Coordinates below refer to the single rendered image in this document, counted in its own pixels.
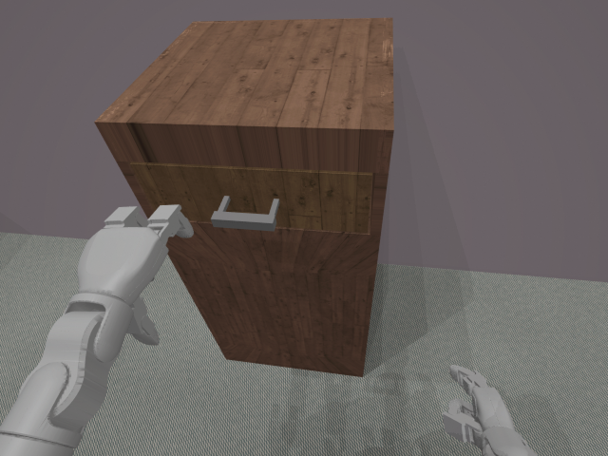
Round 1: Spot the robot left hand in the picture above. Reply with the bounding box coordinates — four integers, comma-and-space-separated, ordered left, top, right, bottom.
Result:
77, 204, 194, 346

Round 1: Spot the robot right forearm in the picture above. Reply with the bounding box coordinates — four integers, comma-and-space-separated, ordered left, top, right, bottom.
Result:
481, 427, 538, 456

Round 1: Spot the drawer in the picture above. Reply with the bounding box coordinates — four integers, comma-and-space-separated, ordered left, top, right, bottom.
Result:
130, 161, 372, 233

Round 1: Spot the robot left forearm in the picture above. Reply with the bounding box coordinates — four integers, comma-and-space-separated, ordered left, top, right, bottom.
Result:
0, 292, 134, 456

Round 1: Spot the robot right hand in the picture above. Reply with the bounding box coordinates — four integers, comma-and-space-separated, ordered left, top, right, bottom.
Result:
443, 365, 516, 449

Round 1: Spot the cabinet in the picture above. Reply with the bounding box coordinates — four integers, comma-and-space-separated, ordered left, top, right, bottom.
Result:
94, 18, 394, 377

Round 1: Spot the handle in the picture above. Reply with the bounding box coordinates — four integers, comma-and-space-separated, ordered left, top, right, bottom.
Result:
211, 196, 280, 232

